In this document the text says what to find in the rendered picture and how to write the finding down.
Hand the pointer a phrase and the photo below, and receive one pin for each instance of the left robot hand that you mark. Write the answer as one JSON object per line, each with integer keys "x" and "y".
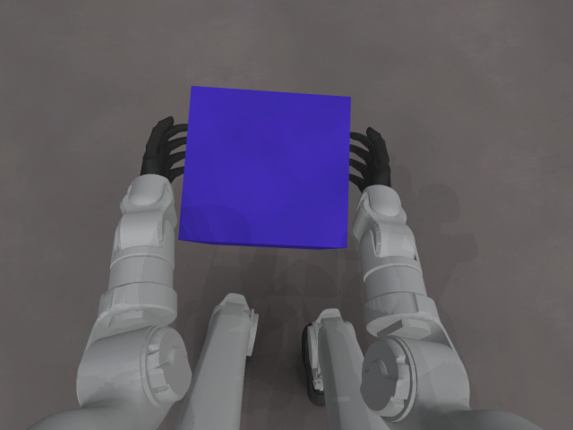
{"x": 156, "y": 159}

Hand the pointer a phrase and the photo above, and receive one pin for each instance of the right robot hand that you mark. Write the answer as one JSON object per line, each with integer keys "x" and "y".
{"x": 377, "y": 170}

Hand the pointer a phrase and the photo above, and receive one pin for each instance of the left robot upper arm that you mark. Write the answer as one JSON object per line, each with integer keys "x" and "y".
{"x": 127, "y": 381}

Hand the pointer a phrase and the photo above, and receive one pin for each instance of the left robot shin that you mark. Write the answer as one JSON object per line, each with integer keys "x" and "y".
{"x": 233, "y": 298}

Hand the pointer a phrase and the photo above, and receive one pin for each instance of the robot right forearm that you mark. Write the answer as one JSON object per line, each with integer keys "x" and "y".
{"x": 397, "y": 303}

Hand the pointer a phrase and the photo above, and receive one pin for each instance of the robot left forearm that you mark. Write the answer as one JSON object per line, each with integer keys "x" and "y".
{"x": 140, "y": 289}

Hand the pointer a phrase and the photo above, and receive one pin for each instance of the right robot upper arm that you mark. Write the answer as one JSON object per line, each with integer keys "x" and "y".
{"x": 421, "y": 385}

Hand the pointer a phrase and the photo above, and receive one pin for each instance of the carton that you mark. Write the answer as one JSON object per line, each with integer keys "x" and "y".
{"x": 266, "y": 168}

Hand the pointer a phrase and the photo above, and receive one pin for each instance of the left robot thigh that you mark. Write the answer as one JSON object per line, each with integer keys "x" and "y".
{"x": 214, "y": 398}

